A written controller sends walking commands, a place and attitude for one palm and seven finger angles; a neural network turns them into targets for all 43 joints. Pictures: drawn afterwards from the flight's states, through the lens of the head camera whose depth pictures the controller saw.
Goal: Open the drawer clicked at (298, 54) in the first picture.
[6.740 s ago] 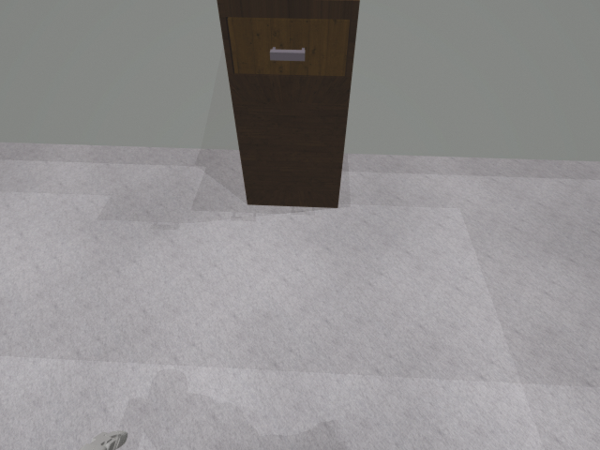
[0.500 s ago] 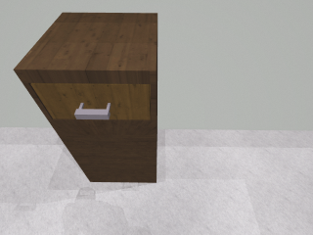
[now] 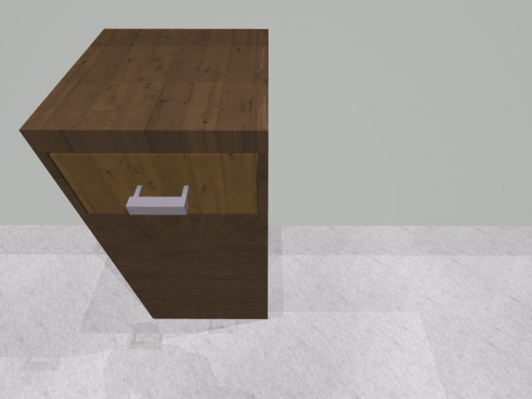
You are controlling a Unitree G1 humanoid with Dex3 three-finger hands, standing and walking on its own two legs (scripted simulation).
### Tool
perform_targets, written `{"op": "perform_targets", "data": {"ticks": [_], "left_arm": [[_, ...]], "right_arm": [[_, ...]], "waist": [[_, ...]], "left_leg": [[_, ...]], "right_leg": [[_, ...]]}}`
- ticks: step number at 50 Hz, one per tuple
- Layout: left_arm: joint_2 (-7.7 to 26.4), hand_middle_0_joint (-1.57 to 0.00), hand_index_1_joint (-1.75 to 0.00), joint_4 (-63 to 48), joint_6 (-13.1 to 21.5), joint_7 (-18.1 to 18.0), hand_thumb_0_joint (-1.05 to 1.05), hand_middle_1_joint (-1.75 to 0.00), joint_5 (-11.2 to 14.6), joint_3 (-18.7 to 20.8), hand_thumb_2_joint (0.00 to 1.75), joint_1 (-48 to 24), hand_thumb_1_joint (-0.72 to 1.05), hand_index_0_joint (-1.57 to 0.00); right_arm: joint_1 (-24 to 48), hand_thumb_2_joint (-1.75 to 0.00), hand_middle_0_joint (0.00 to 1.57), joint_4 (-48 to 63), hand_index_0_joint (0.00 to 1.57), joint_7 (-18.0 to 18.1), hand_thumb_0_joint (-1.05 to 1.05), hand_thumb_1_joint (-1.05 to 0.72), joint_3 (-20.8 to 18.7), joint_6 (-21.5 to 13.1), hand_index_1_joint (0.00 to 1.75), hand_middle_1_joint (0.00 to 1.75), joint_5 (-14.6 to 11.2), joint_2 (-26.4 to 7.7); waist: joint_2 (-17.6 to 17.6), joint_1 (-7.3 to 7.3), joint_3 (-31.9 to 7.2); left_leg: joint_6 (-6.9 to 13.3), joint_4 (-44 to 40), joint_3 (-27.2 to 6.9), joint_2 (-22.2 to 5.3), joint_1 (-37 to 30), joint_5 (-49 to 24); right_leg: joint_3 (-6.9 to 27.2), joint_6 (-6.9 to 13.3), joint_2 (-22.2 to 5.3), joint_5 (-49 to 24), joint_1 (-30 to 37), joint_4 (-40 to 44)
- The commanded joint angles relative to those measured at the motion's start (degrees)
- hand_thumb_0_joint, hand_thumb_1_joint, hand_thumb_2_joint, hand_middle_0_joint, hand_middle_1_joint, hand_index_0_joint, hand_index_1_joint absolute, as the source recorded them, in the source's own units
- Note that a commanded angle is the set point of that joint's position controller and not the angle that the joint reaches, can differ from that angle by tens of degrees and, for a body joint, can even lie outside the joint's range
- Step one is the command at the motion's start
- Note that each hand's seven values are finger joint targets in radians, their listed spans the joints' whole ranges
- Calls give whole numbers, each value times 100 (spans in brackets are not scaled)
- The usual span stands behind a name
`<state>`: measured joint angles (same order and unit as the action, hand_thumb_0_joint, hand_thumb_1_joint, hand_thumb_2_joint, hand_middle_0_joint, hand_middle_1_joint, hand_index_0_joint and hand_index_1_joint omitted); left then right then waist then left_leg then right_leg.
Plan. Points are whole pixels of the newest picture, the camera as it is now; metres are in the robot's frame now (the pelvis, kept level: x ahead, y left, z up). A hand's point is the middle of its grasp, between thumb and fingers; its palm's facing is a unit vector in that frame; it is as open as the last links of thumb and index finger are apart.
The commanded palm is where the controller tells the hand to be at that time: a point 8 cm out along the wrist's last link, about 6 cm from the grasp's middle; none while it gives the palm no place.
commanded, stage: look again from close up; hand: left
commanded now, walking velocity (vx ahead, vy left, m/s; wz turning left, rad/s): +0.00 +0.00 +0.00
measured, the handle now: (160, 197) +0.48 +0.25 -0.02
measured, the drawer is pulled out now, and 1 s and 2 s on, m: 0.00 0.00 0.00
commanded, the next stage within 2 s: raise the hand with hooked fingers in 0.60 s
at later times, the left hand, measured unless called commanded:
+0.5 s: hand out of the picture -0.01 +0.22 -0.18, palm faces +0.00 -0.98 -0.21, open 7.4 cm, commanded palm none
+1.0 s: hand (113, 362) +0.17 +0.24 -0.03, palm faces +0.04 -0.34 -0.94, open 8.0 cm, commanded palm +0.10 +0.26 -0.03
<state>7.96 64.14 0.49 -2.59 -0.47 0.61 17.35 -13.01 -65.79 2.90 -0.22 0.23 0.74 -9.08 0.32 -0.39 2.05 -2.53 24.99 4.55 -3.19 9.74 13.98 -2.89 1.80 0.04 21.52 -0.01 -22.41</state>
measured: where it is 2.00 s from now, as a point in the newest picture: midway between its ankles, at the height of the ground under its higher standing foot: outside the picture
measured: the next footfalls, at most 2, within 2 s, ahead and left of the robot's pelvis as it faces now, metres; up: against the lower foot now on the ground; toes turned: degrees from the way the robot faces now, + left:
none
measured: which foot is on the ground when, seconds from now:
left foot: down 0.00-1.00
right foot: down 0.00-1.00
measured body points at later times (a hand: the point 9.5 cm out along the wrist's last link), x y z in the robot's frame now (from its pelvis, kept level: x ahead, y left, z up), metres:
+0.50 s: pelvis -0.03 +0.04 -0.01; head -0.02 +0.04 +0.44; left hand -0.01 +0.27 -0.16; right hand -0.02 -0.19 -0.17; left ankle -0.01 +0.14 -0.74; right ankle -0.10 -0.09 -0.74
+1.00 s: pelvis -0.07 +0.02 -0.03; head -0.05 -0.01 +0.42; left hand +0.17 +0.25 +0.02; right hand +0.12 -0.23 -0.12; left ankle +0.00 +0.14 -0.74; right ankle -0.10 -0.09 -0.74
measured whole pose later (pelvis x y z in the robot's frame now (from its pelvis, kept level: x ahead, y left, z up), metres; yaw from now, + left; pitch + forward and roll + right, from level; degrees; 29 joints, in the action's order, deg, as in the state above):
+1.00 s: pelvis -0.07 +0.02 -0.03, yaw -2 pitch +8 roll +2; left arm 17.4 6.4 -2.1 -21.3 -45.0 -2.1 15.1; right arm -7.1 -37.6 2.7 -1.8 -5.8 1.8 -13.5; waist -2.4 -1.0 -6.7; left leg 0.6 41.4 5.8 -1.9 34.4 15.0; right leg -0.3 0.9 -1.1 26.3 -28.2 -46.4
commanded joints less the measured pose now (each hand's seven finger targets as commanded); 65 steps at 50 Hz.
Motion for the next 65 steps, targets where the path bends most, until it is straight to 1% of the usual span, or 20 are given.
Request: {"op": "perform_targets", "data": {"ticks": [1,4,5,7,11,14,15,22,34,35,36,37,38,39,40,44,47,51,58,65], "left_arm": [[585,-20,-30,-70,13,-38,0,-30,4,83,90,617,90,-20],[574,-20,-30,-75,9,-36,0,-30,3,73,90,620,90,-20],[725,-20,-30,-87,277,-227,0,-30,-138,43,90,933,90,-20],[885,-20,-30,-470,328,-134,0,-30,-117,66,90,438,90,-20],[751,-20,-30,-701,274,-122,0,-30,8,53,90,381,90,-20],[572,-20,-30,-693,78,-91,0,-30,-11,9,90,536,90,-20],[588,-20,-30,-649,42,-67,0,-30,-25,8,90,590,90,-20],[711,-20,-30,-664,0,-7,0,-30,-35,-10,90,411,90,-20],[715,-20,-30,-442,31,38,0,-30,-49,-47,90,546,90,-20],[773,-20,-30,-428,140,-161,0,-30,-126,-50,90,725,90,-20],[2852,-20,-32,-9118,1030,-368,0,-32,-1032,137,89,-3602,88,-20],[2295,-20,-33,-7613,639,-783,0,-33,-1114,200,88,-942,85,-20],[1827,-21,-34,-7382,246,-1096,0,-34,-744,191,87,-696,83,-21],[334,-21,-36,-5783,-411,-1093,0,-36,-931,-682,86,1271,81,-21],[690,-21,-37,-7239,-302,-1132,0,-37,-1078,-689,85,-46,78,-21],[1519,-22,-43,-6382,-337,-1740,0,-43,-3367,-149,81,318,69,-22],[1015,-22,-48,-5373,-427,-1963,0,-48,-4769,-326,78,1822,62,-22],[1573,-23,-54,-6222,-248,-2126,0,-54,-5846,-68,74,1323,53,-23],[2839,-24,-64,-8211,473,-2707,0,-64,-6170,745,67,-1910,36,-24],[2542,-25,-75,-7737,662,-2612,0,-75,-5738,482,60,-1596,20,-25]], "right_arm": [[-419,-90,20,124,20,-1,0,-90,-55,-74,30,30,-23,-495],[-421,-90,20,106,20,-10,0,-90,-51,-74,30,30,-26,-486],[201,-90,20,658,20,-133,0,-90,-91,-164,30,30,-44,-692],[-205,-90,20,827,20,-172,0,-90,-113,-91,30,30,4,-313],[-892,-90,20,772,20,-144,0,-90,-103,-191,30,30,24,-630],[-590,-90,20,801,20,-92,0,-90,-73,-145,30,30,22,-723],[-452,-90,20,849,20,-102,0,-90,-59,-113,30,30,13,-696],[-490,-90,20,816,20,-156,0,-90,-40,-112,30,30,17,-683],[-483,-90,20,648,20,-150,0,-90,-26,-161,30,30,-20,-707],[13,-90,20,1070,20,-182,0,-90,-57,-176,30,30,-46,-858],[-322,-90,20,2919,20,64,0,-90,-190,-1032,30,30,-335,-1611],[40,-90,20,2511,20,321,0,-90,0,-1620,30,30,-286,-1083],[70,-90,20,2108,20,393,0,-90,-163,-1782,30,30,-334,-1040],[139,-90,20,2119,20,403,0,-90,-124,-1793,30,30,-491,-733],[283,-90,20,2638,20,341,0,-90,-146,-1783,30,30,-409,-977],[447,-90,20,3213,20,261,0,-90,-258,-1374,30,30,16,-1212],[872,-90,20,3578,20,8,0,-90,-404,-771,30,30,153,-1115],[1341,-90,20,4091,20,-280,0,-90,-379,-192,30,30,129,-1069],[1442,-90,20,4118,20,-56,0,-90,-355,-24,30,30,441,-887],[1268,-90,20,3914,20,-20,0,-90,-352,-158,30,30,381,-950]], "waist": [[110,23,47],[115,11,137],[373,-169,708],[290,241,391],[343,293,-935],[-835,39,-197],[-622,-21,132],[-111,29,330],[5,-7,85],[256,-117,550],[-1462,450,-2467],[-2398,-54,-2448],[-1413,81,-1956],[-899,102,-1143],[-464,118,-775],[504,93,-791],[1340,-512,-610],[717,-843,-1301],[-237,-158,-2141],[-548,-13,-2060]], "left_leg": [[289,-48,-280,-374,-589,-2350],[297,-129,-305,-369,-561,-2161],[196,1467,47,-224,438,-1496],[409,1387,-90,49,964,712],[604,777,-359,-173,-113,-2015],[822,484,-834,-573,137,-2236],[816,368,-872,-537,490,-1674],[632,-29,-788,-314,583,-220],[633,-240,-704,-344,231,-488],[424,1015,-621,-323,663,-1310],[593,302,-381,242,-1136,-2241],[446,107,-565,-90,-1921,-2825],[240,4,-646,-195,-1136,-1963],[466,-87,-658,-183,-472,-1284],[416,-20,-731,-49,157,-492],[466,975,-536,303,1065,-411],[341,1317,-356,340,1933,-438],[327,1591,-204,471,2213,-421],[495,2621,-351,580,1718,-34],[519,2752,-513,507,1655,-171]], "right_leg": [[277,-84,-663,-3152,-617,283],[293,-89,-660,-2876,-674,352],[944,-539,-990,-5412,-1349,507],[704,60,-1215,-6213,-732,-160],[283,101,-560,-4304,-484,-1110],[184,33,-204,-1076,-1131,-745],[218,51,-192,-616,-1182,-546],[381,44,-320,-175,-1425,-280],[414,-33,-467,-580,-1341,-87],[872,-80,-732,-2343,-1651,353],[573,182,-123,-2670,-1703,-710],[-51,150,-60,-1198,-2107,-1428],[-173,30,10,-357,-2450,-1474],[-169,-35,1,-146,-2657,-1484],[-154,-35,-52,-369,-2495,-1181],[-113,29,161,-317,-3355,-1256],[45,111,220,-254,-3523,-1543],[630,206,75,-672,-3206,-1742],[1338,78,-62,-88,-3827,-1625],[927,74,57,-649,-4058,-1898]]}}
